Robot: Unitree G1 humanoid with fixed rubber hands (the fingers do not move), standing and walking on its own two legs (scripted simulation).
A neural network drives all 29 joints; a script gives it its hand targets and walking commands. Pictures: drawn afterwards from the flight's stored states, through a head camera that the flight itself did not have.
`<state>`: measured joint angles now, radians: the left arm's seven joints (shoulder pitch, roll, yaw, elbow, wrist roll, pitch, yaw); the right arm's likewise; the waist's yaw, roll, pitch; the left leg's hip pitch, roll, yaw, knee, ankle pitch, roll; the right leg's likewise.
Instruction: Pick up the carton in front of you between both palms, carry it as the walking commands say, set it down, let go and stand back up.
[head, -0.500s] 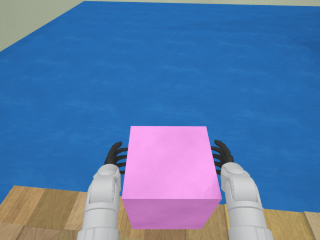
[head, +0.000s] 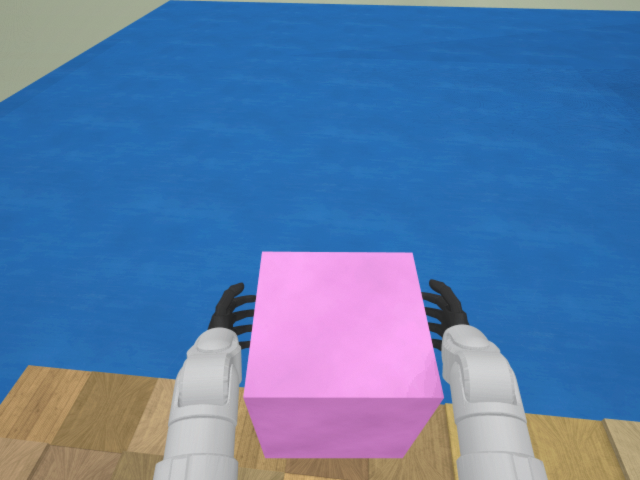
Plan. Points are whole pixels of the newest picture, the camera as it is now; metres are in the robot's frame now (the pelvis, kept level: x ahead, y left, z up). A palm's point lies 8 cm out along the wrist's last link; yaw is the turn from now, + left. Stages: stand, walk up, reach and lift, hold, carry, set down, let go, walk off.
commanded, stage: carry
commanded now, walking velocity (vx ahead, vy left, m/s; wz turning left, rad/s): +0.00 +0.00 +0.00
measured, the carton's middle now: (335, 359) +0.30 +0.00 -0.03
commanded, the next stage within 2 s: none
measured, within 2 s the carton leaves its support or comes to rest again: neither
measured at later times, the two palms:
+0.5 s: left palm (223, 324) +0.29 +0.15 +0.07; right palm (462, 323) +0.29 -0.15 +0.07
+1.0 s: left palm (224, 268) +0.34 +0.15 +0.13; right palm (465, 265) +0.34 -0.15 +0.13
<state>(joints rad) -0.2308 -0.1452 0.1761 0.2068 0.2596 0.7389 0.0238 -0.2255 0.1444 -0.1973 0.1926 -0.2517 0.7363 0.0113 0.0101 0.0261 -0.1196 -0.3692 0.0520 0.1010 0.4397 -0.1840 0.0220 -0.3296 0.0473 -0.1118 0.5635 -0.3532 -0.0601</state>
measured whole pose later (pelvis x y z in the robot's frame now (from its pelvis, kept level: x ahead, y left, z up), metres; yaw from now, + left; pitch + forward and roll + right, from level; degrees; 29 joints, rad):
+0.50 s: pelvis -0.01 -0.01 +0.00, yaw +0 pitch +1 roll -2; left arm -0.27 -0.12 0.15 0.06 0.19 0.86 0.05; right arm -0.25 0.14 -0.18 0.03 -0.19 0.86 -0.03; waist 0.01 0.03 -0.10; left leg -0.39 0.06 0.10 0.44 -0.17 0.02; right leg -0.35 0.05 -0.12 0.58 -0.35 -0.07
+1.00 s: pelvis -0.01 -0.01 +0.00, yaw +0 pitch +1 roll -2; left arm -0.62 0.00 0.15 0.12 0.07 1.20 0.12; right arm -0.61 0.01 -0.19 0.09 -0.07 1.21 -0.10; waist 0.01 0.03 -0.06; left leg -0.39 0.06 0.09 0.45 -0.17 0.02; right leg -0.35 0.05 -0.12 0.58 -0.35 -0.08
